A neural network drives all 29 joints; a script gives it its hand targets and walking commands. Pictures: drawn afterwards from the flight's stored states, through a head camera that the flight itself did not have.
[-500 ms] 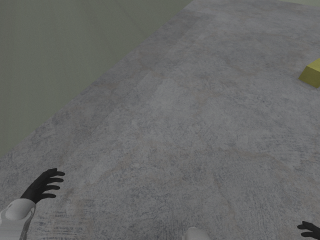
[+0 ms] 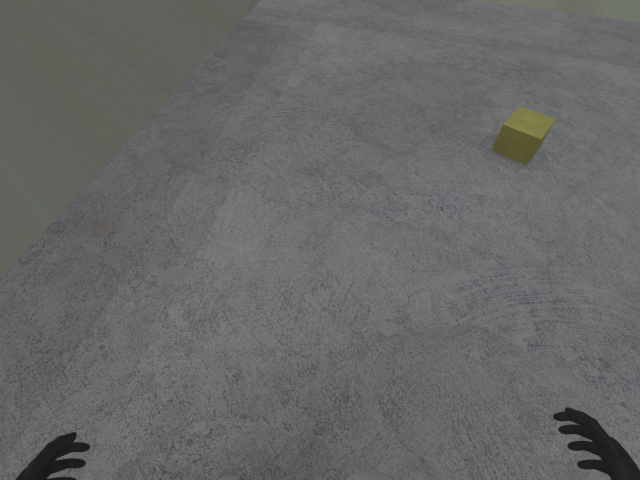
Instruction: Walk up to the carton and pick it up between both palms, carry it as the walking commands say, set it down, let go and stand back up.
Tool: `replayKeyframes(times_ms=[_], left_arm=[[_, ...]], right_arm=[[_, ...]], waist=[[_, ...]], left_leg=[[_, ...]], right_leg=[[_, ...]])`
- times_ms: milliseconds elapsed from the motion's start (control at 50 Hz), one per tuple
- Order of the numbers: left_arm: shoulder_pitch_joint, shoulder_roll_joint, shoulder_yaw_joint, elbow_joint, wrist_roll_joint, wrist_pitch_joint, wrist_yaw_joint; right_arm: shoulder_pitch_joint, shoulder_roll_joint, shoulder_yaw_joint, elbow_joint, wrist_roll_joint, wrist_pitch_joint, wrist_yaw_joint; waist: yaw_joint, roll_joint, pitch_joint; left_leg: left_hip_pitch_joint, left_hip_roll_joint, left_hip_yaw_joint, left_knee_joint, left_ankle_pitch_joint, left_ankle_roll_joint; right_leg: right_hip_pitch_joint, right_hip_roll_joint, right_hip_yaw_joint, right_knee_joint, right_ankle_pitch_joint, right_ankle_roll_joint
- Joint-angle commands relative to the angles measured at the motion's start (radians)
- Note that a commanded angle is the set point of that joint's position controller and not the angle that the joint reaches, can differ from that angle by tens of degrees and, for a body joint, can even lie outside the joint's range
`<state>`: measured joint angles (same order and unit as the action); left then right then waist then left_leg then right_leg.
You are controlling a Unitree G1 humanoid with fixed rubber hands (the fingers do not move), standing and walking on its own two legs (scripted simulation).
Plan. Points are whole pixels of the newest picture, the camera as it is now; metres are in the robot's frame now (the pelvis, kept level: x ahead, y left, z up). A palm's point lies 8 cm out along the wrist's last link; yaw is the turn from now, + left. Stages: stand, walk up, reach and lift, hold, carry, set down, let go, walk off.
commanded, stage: walk up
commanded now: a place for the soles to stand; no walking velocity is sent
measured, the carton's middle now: (523, 134) +1.98 -1.23 -0.67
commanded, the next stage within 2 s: none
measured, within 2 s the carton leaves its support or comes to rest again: neither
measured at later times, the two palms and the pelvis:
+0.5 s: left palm (242, 222) +0.54 +0.15 -0.04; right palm (618, 385) +0.26 -0.43 -0.05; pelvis +0.28 -0.10 +0.00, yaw -19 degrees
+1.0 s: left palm (319, 122) +0.89 +0.00 -0.03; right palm (617, 265) +0.45 -0.51 -0.01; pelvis +0.58 -0.18 +0.02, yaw -29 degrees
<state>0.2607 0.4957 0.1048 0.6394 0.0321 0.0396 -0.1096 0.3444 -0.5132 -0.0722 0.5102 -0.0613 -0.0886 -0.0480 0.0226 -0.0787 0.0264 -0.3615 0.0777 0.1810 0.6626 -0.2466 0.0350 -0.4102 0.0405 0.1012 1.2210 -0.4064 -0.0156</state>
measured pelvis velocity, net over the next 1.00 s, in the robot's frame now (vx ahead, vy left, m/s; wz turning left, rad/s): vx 0.58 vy -0.18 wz -0.51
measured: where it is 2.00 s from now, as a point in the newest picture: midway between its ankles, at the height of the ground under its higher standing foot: (435, 266)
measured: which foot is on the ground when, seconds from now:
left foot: down 0.00-0.36, up 0.38-0.72, down 0.74-1.00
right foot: up 0.00-0.34, down 0.36-0.74, up 0.76-1.00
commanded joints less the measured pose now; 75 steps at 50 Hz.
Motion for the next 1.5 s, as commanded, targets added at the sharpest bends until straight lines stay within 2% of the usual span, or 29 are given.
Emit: replayKeyframes(times_ms=[0,160,260,300,340,360,380,400,460,500,540,600,660,700,720,740,760,840,900,980,1080,1120,1140,1160,1180,1220,1260,1380,1480], left_arm=[[-0.062,0.175,0.045,-0.116,-0.010,-0.009,-0.029],[-0.239,0.069,0.014,-0.181,-0.022,-0.016,-0.068],[-0.315,0.061,0.014,-0.191,-0.010,-0.017,-0.056],[-0.245,0.080,0.026,-0.171,-0.002,-0.021,-0.035],[0.037,0.182,0.072,-0.092,-0.002,-0.035,0.015],[0.128,0.292,0.109,-0.101,-0.007,-0.032,0.050],[0.108,0.353,0.117,-0.148,-0.034,-0.024,0.073],[0.096,0.326,0.111,-0.136,-0.046,-0.021,0.088],[-0.016,0.231,0.062,-0.097,-0.030,-0.054,0.084],[-0.024,0.191,0.047,-0.105,-0.023,-0.072,0.065],[-0.002,0.183,0.042,-0.109,-0.015,-0.079,0.052],[-0.008,0.189,0.042,-0.123,-0.004,-0.090,0.039],[-0.042,0.189,0.044,-0.140,-0.010,-0.088,0.033],[-0.021,0.147,0.033,-0.156,-0.013,-0.088,0.035],[0.019,0.095,0.019,-0.177,-0.019,-0.092,0.039],[0.040,0.083,0.020,-0.225,-0.033,-0.093,0.047],[0.048,0.192,0.049,-0.237,-0.037,-0.073,0.061],[0.052,0.186,0.032,-0.170,-0.032,-0.055,0.027],[-0.001,0.139,0.023,-0.193,-0.021,-0.045,0.006],[-0.129,0.087,0.001,-0.225,-0.018,-0.038,-0.018],[-0.163,0.086,0.012,-0.221,-0.013,-0.031,-0.004],[0.009,0.145,0.047,-0.163,-0.004,-0.040,0.025],[0.152,0.228,0.079,-0.133,-0.001,-0.043,0.049],[0.175,0.324,0.099,-0.173,-0.020,-0.039,0.078],[0.159,0.334,0.099,-0.192,-0.040,-0.036,0.094],[0.078,0.248,0.067,-0.169,-0.027,-0.051,0.107],[0.009,0.193,0.042,-0.166,-0.022,-0.073,0.095],[0.056,0.192,0.042,-0.174,-0.003,-0.096,0.068],[0.079,0.203,0.041,-0.168,-0.012,-0.091,0.053]], right_arm=[[0.017,-0.230,-0.083,-0.061,-0.002,-0.031,-0.013],[0.126,-0.221,-0.092,-0.061,0.007,-0.026,0.014],[0.153,-0.239,-0.098,-0.037,0.019,0.008,0.012],[0.151,-0.242,-0.096,-0.028,0.030,0.024,0.013],[0.147,-0.195,-0.068,-0.047,0.052,0.036,0.033],[0.147,-0.117,-0.038,-0.113,0.078,0.024,0.063],[0.107,-0.159,-0.043,-0.161,0.096,0.007,0.077],[0.020,-0.214,-0.060,-0.175,0.096,0.002,0.081],[0.103,-0.152,-0.039,-0.079,0.067,0.011,0.072],[0.118,-0.143,-0.038,-0.047,0.047,0.030,0.073],[0.063,-0.141,-0.038,-0.064,0.043,0.034,0.079],[-0.002,-0.121,-0.041,-0.092,0.045,0.025,0.090],[0.059,-0.114,-0.057,-0.068,0.039,0.023,0.091],[0.212,-0.176,-0.086,-0.019,0.030,0.022,0.070],[0.330,-0.236,-0.108,-0.004,0.020,0.015,0.050],[0.334,-0.292,-0.107,-0.050,0.010,0.010,0.029],[0.226,-0.300,-0.107,-0.076,0.022,0.021,0.017],[0.063,-0.227,-0.072,-0.069,0.016,-0.006,0.016],[0.110,-0.229,-0.073,-0.060,0.028,-0.030,0.030],[0.123,-0.230,-0.075,-0.056,0.041,-0.019,0.039],[0.136,-0.255,-0.086,-0.020,0.040,0.020,0.035],[0.147,-0.221,-0.069,-0.016,0.050,0.033,0.042],[0.169,-0.155,-0.044,-0.039,0.055,0.034,0.054],[0.158,-0.096,-0.026,-0.097,0.086,0.026,0.072],[0.081,-0.193,-0.055,-0.115,0.100,0.026,0.060],[0.090,-0.180,-0.050,-0.082,0.090,0.032,0.062],[0.157,-0.150,-0.047,-0.017,0.060,0.047,0.059],[0.006,-0.110,-0.040,-0.067,0.052,0.051,0.090],[0.003,-0.098,-0.052,-0.065,0.046,0.044,0.088]], waist=[[-0.025,0.171,0.082],[-0.066,0.164,0.111],[-0.078,0.178,0.133],[-0.034,0.178,0.078],[0.104,0.095,-0.145],[0.153,-0.123,-0.307],[0.148,-0.126,-0.320],[0.141,0.007,-0.250],[0.010,0.008,-0.047],[-0.010,-0.021,-0.033],[0.011,-0.054,0.014],[0.008,-0.087,0.051],[-0.047,-0.051,0.060],[-0.129,0.068,-0.033],[-0.195,0.251,-0.140],[-0.184,0.300,-0.181],[-0.144,0.216,-0.129],[-0.050,0.197,0.100],[-0.054,0.216,0.091],[-0.063,0.196,0.105],[-0.046,0.201,0.107],[0.049,0.103,-0.020],[0.112,-0.049,-0.165],[0.117,-0.207,-0.275],[0.129,-0.047,-0.215],[0.045,0.022,-0.051],[-0.020,-0.030,0.019],[0.013,-0.079,0.088],[-0.021,-0.040,0.098]], left_leg=[[0.160,0.325,-0.405,-0.499,-0.501,0.147],[0.257,0.273,0.052,-0.524,-0.100,0.109],[0.322,0.289,0.149,-0.473,0.061,0.099],[0.340,0.292,0.185,-0.301,0.214,0.096],[0.123,0.235,0.204,0.213,0.400,0.072],[-0.207,0.139,0.143,0.594,-0.027,0.026],[-0.363,0.017,-0.062,0.696,-0.317,0.002],[-0.416,0.073,-0.177,0.716,-0.246,0.010],[-0.286,0.133,-0.194,0.498,-0.169,-0.016],[-0.197,0.107,-0.171,0.398,-0.162,-0.027],[-0.208,0.098,-0.158,0.255,-0.119,-0.027],[-0.093,0.071,-0.157,0.098,0.072,-0.015],[0.138,0.011,-0.115,-0.001,0.167,-0.009],[0.454,-0.045,-0.094,-0.021,0.037,0.020],[0.593,0.114,-0.329,-0.128,-0.211,0.059],[0.613,0.395,-0.893,-0.397,-0.533,0.148],[0.508,0.460,-0.988,-0.492,-0.762,0.230],[0.161,0.293,-0.453,-0.451,-0.401,0.169],[0.192,0.277,-0.303,-0.455,-0.161,0.185],[0.177,0.210,-0.099,-0.439,0.057,0.137],[0.209,0.248,-0.056,-0.376,0.132,0.116],[0.143,0.201,0.031,0.007,0.343,0.085],[-0.046,0.145,0.022,0.373,0.216,0.058],[-0.289,-0.024,-0.075,0.641,-0.349,0.010],[-0.337,-0.029,-0.286,0.696,-0.297,0.015],[-0.349,0.021,-0.286,0.653,-0.174,0.008],[-0.209,0.047,-0.262,0.496,-0.137,-0.018],[-0.143,0.051,-0.173,0.146,0.022,-0.018],[0.076,-0.041,-0.100,-0.043,0.142,0.004]], right_leg=[[-0.316,-0.162,0.050,0.006,0.087,0.031],[-0.221,-0.157,-0.081,-0.407,0.317,0.007],[-0.121,-0.106,-0.179,-0.570,0.298,-0.024],[-0.004,-0.048,-0.205,-0.599,0.244,-0.048],[0.451,0.028,-0.143,-0.598,0.124,-0.136],[0.727,-0.219,0.343,-0.660,-0.161,-0.249],[0.709,-0.369,0.719,-0.898,-0.203,-0.315],[0.659,-0.367,0.622,-0.911,-0.157,-0.311],[0.307,-0.255,0.281,-0.894,0.007,-0.274],[0.187,-0.237,0.214,-0.913,0.057,-0.277],[0.141,-0.237,0.189,-0.936,0.007,-0.273],[0.037,-0.217,0.147,-0.952,-0.052,-0.228],[-0.082,-0.197,0.087,-0.876,-0.120,-0.182],[-0.170,-0.130,0.026,-0.571,0.048,-0.123],[-0.238,-0.052,-0.052,-0.187,0.062,-0.074],[-0.384,0.063,0.036,0.060,-0.186,-0.035],[-0.428,0.027,0.121,0.191,-0.113,-0.024],[-0.297,-0.115,0.073,-0.048,0.036,0.019],[-0.270,-0.133,0.011,-0.201,0.123,0.020],[-0.130,-0.151,-0.109,-0.469,0.286,-0.008],[0.044,-0.087,-0.170,-0.589,0.284,-0.035],[0.328,-0.015,-0.182,-0.629,0.206,-0.074],[0.568,-0.119,0.028,-0.626,-0.020,-0.130],[0.686,-0.406,0.556,-0.850,-0.285,-0.244],[0.575,-0.443,0.635,-0.959,-0.359,-0.284],[0.411,-0.379,0.363,-0.903,-0.198,-0.272],[0.202,-0.318,0.203,-0.934,-0.092,-0.240],[0.100,-0.308,0.058,-0.974,-0.043,-0.224],[0.063,-0.284,-0.046,-0.878,0.044,-0.161]])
